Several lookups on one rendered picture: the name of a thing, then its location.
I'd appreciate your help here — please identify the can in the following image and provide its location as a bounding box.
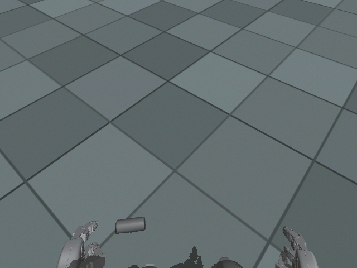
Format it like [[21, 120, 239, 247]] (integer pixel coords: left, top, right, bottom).
[[116, 217, 146, 233]]

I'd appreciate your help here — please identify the right robot hand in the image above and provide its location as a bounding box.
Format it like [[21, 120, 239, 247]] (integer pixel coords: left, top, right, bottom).
[[275, 226, 319, 268]]

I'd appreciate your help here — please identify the left robot hand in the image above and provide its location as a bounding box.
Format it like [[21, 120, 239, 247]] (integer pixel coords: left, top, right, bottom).
[[56, 221, 105, 268]]

